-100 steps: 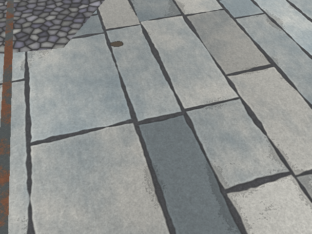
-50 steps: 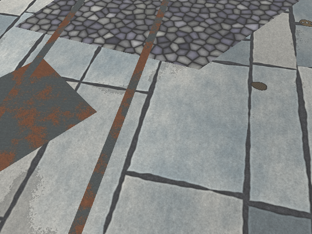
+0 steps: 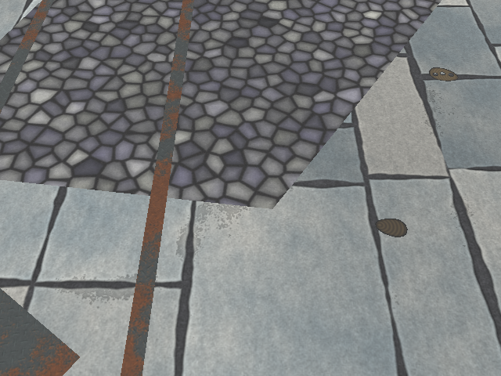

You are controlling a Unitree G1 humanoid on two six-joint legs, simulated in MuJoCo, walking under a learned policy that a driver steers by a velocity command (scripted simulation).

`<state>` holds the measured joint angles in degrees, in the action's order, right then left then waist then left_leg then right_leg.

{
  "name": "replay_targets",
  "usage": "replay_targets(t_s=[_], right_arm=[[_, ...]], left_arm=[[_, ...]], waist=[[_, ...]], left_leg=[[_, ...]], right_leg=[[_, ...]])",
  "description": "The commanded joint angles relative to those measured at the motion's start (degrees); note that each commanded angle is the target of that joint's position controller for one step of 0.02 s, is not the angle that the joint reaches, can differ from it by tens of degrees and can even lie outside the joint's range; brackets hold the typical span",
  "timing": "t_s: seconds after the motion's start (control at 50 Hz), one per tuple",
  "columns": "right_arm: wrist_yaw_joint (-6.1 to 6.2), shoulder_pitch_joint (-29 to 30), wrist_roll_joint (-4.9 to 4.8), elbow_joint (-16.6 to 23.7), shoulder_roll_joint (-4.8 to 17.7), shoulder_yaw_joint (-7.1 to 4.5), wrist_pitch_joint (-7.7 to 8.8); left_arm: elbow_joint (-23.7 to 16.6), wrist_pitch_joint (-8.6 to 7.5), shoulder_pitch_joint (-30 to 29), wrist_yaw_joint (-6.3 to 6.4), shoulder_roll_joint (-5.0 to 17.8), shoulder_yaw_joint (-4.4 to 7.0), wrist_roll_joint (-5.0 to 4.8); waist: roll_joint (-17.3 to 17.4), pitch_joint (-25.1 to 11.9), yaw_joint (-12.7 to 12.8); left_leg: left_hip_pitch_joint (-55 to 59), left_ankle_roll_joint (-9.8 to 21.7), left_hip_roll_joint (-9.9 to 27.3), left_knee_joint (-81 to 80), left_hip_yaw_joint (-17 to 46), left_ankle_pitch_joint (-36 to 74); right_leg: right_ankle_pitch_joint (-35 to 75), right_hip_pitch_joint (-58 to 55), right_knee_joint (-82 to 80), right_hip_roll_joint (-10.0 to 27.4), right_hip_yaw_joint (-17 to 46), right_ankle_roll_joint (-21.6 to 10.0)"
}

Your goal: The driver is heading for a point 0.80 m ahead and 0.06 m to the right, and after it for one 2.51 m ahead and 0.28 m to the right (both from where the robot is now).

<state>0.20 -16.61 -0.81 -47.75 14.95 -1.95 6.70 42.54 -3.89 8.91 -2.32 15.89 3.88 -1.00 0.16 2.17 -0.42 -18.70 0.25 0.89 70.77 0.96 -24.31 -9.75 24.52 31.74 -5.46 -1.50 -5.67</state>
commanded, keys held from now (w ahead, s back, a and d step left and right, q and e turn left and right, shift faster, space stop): w+e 0.28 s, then w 0.64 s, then w+q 0.08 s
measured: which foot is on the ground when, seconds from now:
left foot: up 0.00-0.34, down 0.36-0.88, up 0.90-1.00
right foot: down 0.00-0.36, up 0.38-0.86, down 0.88-1.00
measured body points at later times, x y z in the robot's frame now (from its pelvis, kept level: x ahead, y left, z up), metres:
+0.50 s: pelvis +0.29 +0.04 +0.01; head +0.31 +0.04 +0.46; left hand +0.43 +0.28 -0.11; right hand +0.37 -0.25 -0.08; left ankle +0.36 +0.12 -0.73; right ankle +0.16 -0.07 -0.63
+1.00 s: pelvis +0.52 -0.09 +0.01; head +0.54 -0.11 +0.46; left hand +0.74 +0.12 -0.07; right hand +0.50 -0.37 -0.12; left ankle +0.47 +0.08 -0.64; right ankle +0.54 -0.18 -0.73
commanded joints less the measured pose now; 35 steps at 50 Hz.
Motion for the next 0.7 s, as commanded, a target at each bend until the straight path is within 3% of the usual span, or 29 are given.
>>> replay_targets(t_s=[0.02, 0.08, 0.12, 0.18, 0.24, 0.28, 0.32, 0.34, 0.36, 0.38, 0.4, 0.42, 0.44, 0.46, 0.48, 0.5, 0.54, 0.62, 0.7], right_arm=[[0.31, 3.6, 1.14, 7.1, 8.5, -2.28, 2.15], [0.44, 2.4, 1.80, 8.3, 6.3, -2.16, 0.14], [0.65, 6.6, 2.08, 10.0, 5.0, -1.68, -0.33], [0.26, 13.4, 1.84, 11.6, 3.4, -0.99, -0.09], [-0.46, 17.9, 0.70, 13.2, 4.5, -1.25, 0.35], [-0.91, 18.5, 0.48, 13.8, 6.3, -1.95, 0.84], [-1.23, 15.9, 0.47, 13.3, 7.5, -2.55, 1.43], [-1.14, 12.1, 0.76, 12.3, 7.9, -3.03, 1.72], [-0.83, 6.4, 1.56, 11.4, 9.5, -3.79, 2.04], [-0.43, -2.5, 2.11, 10.6, 12.7, -4.51, 1.96], [-1.15, -7.0, 2.12, 7.2, 16.4, -5.77, 1.17], [-1.43, -6.1, 0.51, 8.2, 10.6, -4.53, 1.02], [-1.23, -3.6, 0.29, 8.5, 7.5, -3.69, 0.67], [-1.25, -0.8, 0.94, 9.0, 7.2, -3.22, 0.27], [-1.29, 0.8, 1.16, 8.7, 6.4, -2.90, 0.03], [-1.26, 1.4, 1.59, 8.6, 5.8, -2.48, 0.06], [-1.40, 1.2, 1.03, 7.7, 5.6, -2.45, 0.27], [-0.95, -0.6, 0.35, 5.8, 8.9, -3.23, -0.12], [-0.83, -3.5, -0.33, 3.9, 10.1, -3.26, -0.91]], left_arm=[[-3.8, -0.43, 3.9, 0.81, 5.3, 1.40, 0.55], [-4.4, -0.62, 3.7, 1.35, 6.7, 1.82, 0.32], [-4.2, -0.57, 5.2, 2.08, 8.5, 2.35, 0.12], [-3.5, 0.15, 8.0, 2.76, 8.9, 2.51, -0.48], [-2.7, 0.76, 11.1, 2.94, 9.0, 2.49, -0.77], [-2.6, 1.07, 11.9, 3.13, 8.5, 2.40, -0.87], [-2.6, 1.25, 11.3, 3.29, 8.3, 2.39, -0.39], [-2.7, 1.31, 10.7, 3.25, 7.4, 2.08, -0.22], [-3.1, 1.10, 10.4, 3.00, 5.2, 1.27, 0.17], [-4.2, 0.86, 11.1, 2.93, 2.4, 0.08, 1.31], [-4.3, 0.23, 20.5, 2.84, 0.4, -0.55, -0.90], [-2.8, 0.06, 18.9, 2.95, 6.0, 0.23, -1.43], [-3.7, 0.10, 11.7, 2.83, 8.4, 0.87, -1.06], [-4.7, 0.06, 7.9, 2.88, 7.6, 0.68, -0.25], [-5.5, -0.21, 5.6, 2.70, 6.7, 0.71, 0.51], [-5.7, -0.25, 6.0, 2.40, 5.7, 0.68, 0.60], [-5.4, -0.05, 6.9, 2.09, 3.8, 0.24, 0.30], [-7.1, -0.28, 0.6, 1.93, 1.5, -0.88, 0.84], [-8.2, -0.78, -5.9, 1.23, 1.4, -1.14, 0.28]], waist=[[1.1, -6.7, 0.8], [-0.8, -4.5, -1.3], [-1.5, -3.1, -0.4], [-3.5, -2.9, 2.6], [-5.1, -3.2, 4.6], [-5.6, -3.5, 4.2], [-7.3, -3.9, 2.7], [-7.5, -5.1, 0.5], [-6.5, -9.4, -2.1], [0.5, -17.3, -5.2], [21.6, -21.2, -1.3], [13.4, -16.3, -3.1], [7.0, -9.1, -4.5], [2.5, -5.7, -3.4], [1.8, -3.0, -2.4], [3.0, -2.7, -0.9], [5.6, -3.0, 0.0], [4.0, -2.3, -1.4], [4.6, -1.2, -3.8]], left_leg=[[-20.3, 0.1, 5.2, -1.3, 4.9, 5.1], [-16.8, -2.3, 5.6, -9.2, 3.1, 7.1], [-16.4, -3.6, 4.5, -17.3, 1.7, 13.5], [-12.0, -3.7, 1.4, -31.7, 1.0, 26.1], [-9.5, -3.5, -0.8, -38.4, 1.8, 29.0], [-9.0, -2.5, -1.1, -41.8, 3.4, 25.9], [-6.3, -0.5, -0.7, -43.3, 3.0, 22.5], [-1.2, 1.0, -1.0, -45.6, 1.8, 22.5], [8.5, 3.5, 1.8, -45.5, 3.5, 22.5], [23.1, 7.5, 11.5, -44.7, 14.3, 21.8], [37.6, 17.1, 21.9, -50.7, 41.0, 8.5], [35.5, 15.9, 21.6, -53.3, 44.2, -3.9], [28.9, 13.5, 19.1, -53.7, 35.0, -2.5], [22.3, 12.4, 16.7, -54.6, 28.6, 4.4], [17.7, 12.5, 14.8, -55.9, 24.6, 10.6], [14.4, 12.2, 13.1, -57.3, 21.2, 14.4], [11.9, 12.9, 11.6, -59.0, 17.0, 20.1], [11.0, 13.1, 11.1, -61.5, 10.7, 26.3], [10.8, 11.3, 9.8, -61.4, 6.1, 25.5]], right_leg=[[12.8, -21.1, -16.6, 16.3, 24.7, -12.7], [18.5, -12.2, -19.1, 14.3, 20.3, -13.0], [19.4, -8.7, -19.6, 12.3, 17.1, -11.7], [14.6, -7.0, -17.6, 8.8, 14.4, -8.2], [8.8, -9.6, -15.3, 10.1, 18.4, -7.0], [5.8, -13.9, -12.1, 11.7, 22.7, -6.2], [6.9, -17.1, -8.8, 13.4, 24.8, -5.3], [10.4, -17.3, -5.8, 12.3, 24.3, -4.3], [13.5, -15.5, 2.1, 9.5, 21.8, -2.6], [2.6, -7.9, 18.4, 5.4, 16.6, -0.3], [-22.9, 12.4, 35.2, -1.3, 11.0, 3.1], [-22.2, 19.5, 41.8, 2.5, 13.8, 3.4], [-16.7, 21.3, 43.0, 4.3, 12.8, 3.6], [-12.9, 19.7, 41.5, 6.2, 10.6, 3.7], [-10.3, 19.0, 38.1, 7.9, 9.7, 3.8], [-8.7, 16.3, 35.7, 9.6, 8.8, 3.8], [-8.3, 13.8, 31.1, 10.3, 6.6, 4.5], [0.1, 13.7, 17.6, 11.2, 4.4, 5.6], [9.7, 8.9, 5.6, 9.3, 2.5, 5.8]])
Keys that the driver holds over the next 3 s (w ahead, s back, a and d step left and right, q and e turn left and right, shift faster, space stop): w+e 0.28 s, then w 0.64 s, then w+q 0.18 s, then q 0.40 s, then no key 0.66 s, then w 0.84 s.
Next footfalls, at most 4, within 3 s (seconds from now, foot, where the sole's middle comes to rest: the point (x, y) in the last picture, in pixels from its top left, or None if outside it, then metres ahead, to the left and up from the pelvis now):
0.36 left None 0.40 0.11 -0.76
0.88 right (333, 326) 0.58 -0.20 -0.76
1.38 left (270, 233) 0.87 -0.03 -0.76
1.80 right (348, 242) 0.84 -0.27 -0.76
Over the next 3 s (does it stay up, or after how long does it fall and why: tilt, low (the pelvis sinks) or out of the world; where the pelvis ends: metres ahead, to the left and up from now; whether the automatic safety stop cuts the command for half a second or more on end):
stays up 1.14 -0.16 0.01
